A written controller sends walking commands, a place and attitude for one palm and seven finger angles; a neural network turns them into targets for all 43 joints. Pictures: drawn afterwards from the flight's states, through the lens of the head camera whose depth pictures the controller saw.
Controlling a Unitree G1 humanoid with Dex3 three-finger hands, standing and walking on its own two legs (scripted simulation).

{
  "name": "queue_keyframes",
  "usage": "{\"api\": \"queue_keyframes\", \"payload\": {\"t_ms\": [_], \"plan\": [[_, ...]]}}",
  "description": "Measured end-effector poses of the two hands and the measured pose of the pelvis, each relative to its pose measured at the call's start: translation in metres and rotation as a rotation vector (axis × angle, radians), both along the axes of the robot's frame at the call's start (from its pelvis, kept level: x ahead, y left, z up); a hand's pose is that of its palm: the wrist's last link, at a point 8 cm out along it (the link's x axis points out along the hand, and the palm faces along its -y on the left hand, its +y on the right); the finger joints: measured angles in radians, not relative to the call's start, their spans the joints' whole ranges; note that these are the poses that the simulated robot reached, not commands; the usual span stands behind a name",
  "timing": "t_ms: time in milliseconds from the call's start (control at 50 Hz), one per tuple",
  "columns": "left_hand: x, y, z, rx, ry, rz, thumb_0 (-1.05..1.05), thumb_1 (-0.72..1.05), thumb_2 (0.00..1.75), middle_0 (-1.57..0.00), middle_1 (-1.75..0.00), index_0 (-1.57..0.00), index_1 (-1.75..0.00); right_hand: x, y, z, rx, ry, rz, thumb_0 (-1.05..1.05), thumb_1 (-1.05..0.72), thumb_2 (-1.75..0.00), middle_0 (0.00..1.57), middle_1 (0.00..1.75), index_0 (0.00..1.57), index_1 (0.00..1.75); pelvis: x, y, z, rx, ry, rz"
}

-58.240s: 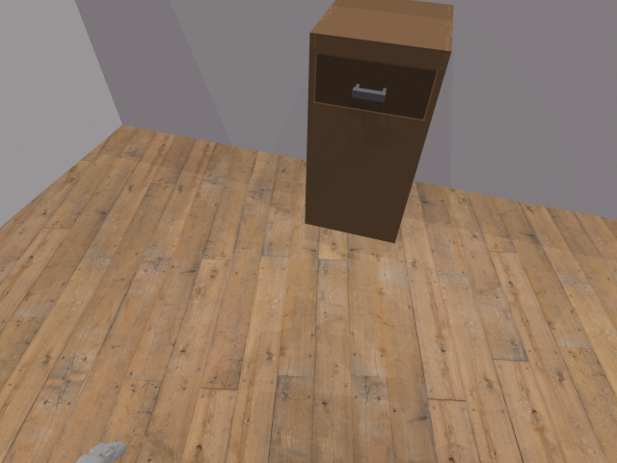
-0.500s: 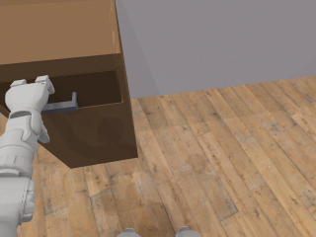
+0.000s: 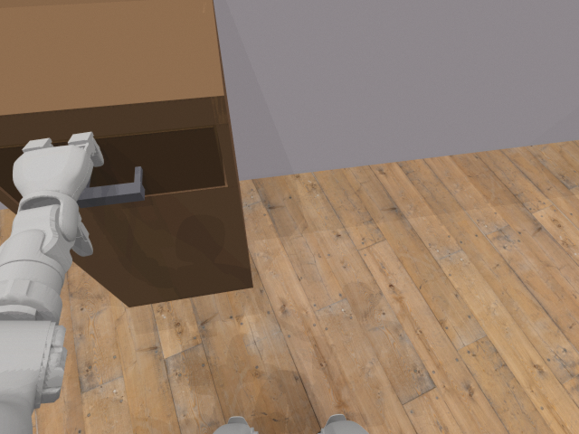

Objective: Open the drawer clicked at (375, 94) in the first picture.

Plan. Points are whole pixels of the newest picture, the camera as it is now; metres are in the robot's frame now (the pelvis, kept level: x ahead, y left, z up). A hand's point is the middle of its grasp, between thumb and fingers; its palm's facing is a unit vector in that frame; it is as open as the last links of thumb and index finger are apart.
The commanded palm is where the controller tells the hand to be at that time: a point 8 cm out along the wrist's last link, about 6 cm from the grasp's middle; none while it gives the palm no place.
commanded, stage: move the hooked fingers above the handle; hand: left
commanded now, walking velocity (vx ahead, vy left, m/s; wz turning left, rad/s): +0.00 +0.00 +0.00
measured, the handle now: (111, 184) +0.52 +0.29 -0.04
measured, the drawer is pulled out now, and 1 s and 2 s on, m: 0.00 0.00 0.00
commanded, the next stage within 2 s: lower the fingers behind the handle in 0.98 s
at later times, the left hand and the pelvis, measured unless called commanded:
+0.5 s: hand (83, 191) +0.46 +0.30 +0.02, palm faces -0.08 -0.01 -1.00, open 13.7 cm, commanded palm +0.45 +0.28 +0.08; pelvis +0.00 +0.00 +0.00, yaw +0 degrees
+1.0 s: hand (90, 189) +0.47 +0.29 +0.02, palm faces -0.05 -0.03 -1.00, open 13.7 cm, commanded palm +0.45 +0.28 +0.08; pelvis +0.01 +0.00 +0.00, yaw +0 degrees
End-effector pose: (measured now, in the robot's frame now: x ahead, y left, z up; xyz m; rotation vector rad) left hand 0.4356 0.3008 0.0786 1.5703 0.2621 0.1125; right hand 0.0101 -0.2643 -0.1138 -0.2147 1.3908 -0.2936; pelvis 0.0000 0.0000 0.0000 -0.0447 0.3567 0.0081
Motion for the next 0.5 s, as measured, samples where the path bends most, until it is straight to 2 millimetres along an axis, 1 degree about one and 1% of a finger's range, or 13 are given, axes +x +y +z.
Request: {"api": "queue_keyframes", "payload": {"t_ms": [40,100,180,240,320,400,500], "plan": [[-0.002,-0.001,0.002,-0.004,0.009,-0.025,0.0,-0.49,0.3,-0.33,-1.21,-0.33,-1.2,-0.001,0.0,0.002,-0.005,0.002,0.001,0.01,-0.9,-0.9,0.2,0.3,0.21,0.3,0.0,0.0,0.001,-0.001,-0.006,0.007],[-0.002,-0.008,0.002,-0.019,0.013,-0.074,-0.01,-0.49,0.3,-0.33,-1.21,-0.33,-1.2,0.0,-0.001,0.004,-0.017,0.001,0.007,0.01,-0.9,-0.9,0.2,0.3,0.21,0.3,0.0,-0.001,0.002,-0.004,-0.011,0.017],[0.003,-0.018,-0.001,-0.039,-0.015,-0.12,-0.01,-0.49,0.3,-0.32,-1.21,-0.32,-1.2,0.002,-0.006,0.006,-0.037,-0.007,0.015,0.01,-0.9,-0.9,0.2,0.3,0.21,0.3,-0.001,-0.001,-0.001,-0.006,-0.002,0.021],[0.009,-0.022,-0.003,-0.044,-0.046,-0.122,-0.01,-0.49,0.3,-0.32,-1.21,-0.32,-1.2,0.003,-0.01,0.005,-0.046,-0.011,0.018,0.01,-0.9,-0.9,0.2,0.3,0.21,0.3,-0.002,-0.001,-0.004,-0.006,0.012,0.016],[0.014,-0.019,-0.005,-0.031,-0.073,-0.09,0.0,-0.49,0.3,-0.33,-1.21,-0.33,-1.2,0.003,-0.012,0.002,-0.044,-0.006,0.018,0.01,-0.9,-0.9,0.2,0.3,0.21,0.3,-0.002,0.0,-0.006,-0.004,0.026,0.004],[0.013,-0.019,-0.005,-0.017,-0.058,-0.061,0.0,-0.49,0.3,-0.33,-1.21,-0.34,-1.22,0.002,-0.01,-0.001,-0.026,0.004,0.013,0.01,-0.9,-0.9,0.2,0.3,0.21,0.3,-0.001,0.0,-0.005,-0.002,0.024,-0.001],[0.009,-0.008,-0.003,-0.012,-0.013,-0.011,0.0,-0.49,0.3,-0.33,-1.21,-0.33,-1.21,0.002,-0.007,0.0,-0.015,0.003,0.0,0.01,-0.9,-0.9,0.2,0.3,0.21,0.3,0.002,-0.002,-0.002,0.001,0.014,-0.004]]}}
